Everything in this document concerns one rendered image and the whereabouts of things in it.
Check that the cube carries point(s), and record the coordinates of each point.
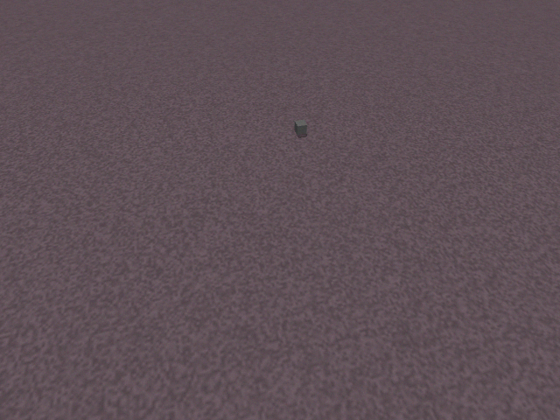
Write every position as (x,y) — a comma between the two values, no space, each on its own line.
(300,127)

